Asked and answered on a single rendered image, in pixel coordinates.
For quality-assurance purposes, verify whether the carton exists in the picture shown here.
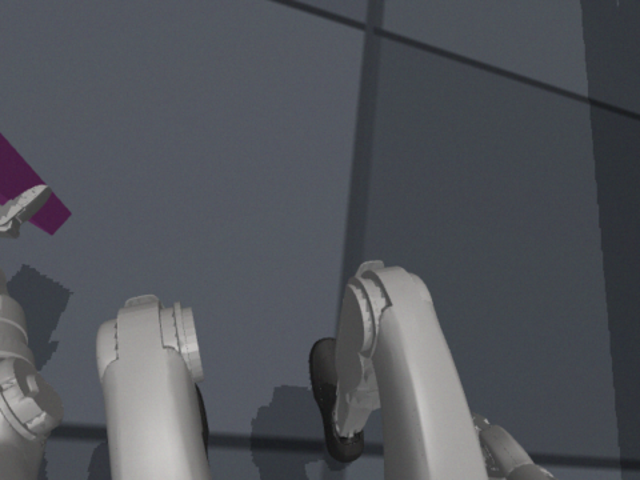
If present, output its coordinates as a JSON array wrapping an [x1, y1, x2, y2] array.
[[0, 133, 72, 235]]

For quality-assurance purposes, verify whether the right robot foot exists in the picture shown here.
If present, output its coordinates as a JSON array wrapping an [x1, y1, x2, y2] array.
[[309, 338, 364, 463]]

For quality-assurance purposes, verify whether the left robot arm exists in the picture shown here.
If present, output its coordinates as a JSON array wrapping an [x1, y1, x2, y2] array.
[[0, 267, 64, 480]]

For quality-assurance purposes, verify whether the left robot hand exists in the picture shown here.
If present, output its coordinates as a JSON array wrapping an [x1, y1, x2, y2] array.
[[0, 185, 52, 239]]

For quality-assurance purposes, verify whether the right robot arm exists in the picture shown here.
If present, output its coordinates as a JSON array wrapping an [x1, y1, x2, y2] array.
[[506, 464, 559, 480]]

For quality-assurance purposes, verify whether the right robot hand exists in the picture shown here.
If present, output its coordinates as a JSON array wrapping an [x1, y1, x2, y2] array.
[[471, 412, 534, 480]]

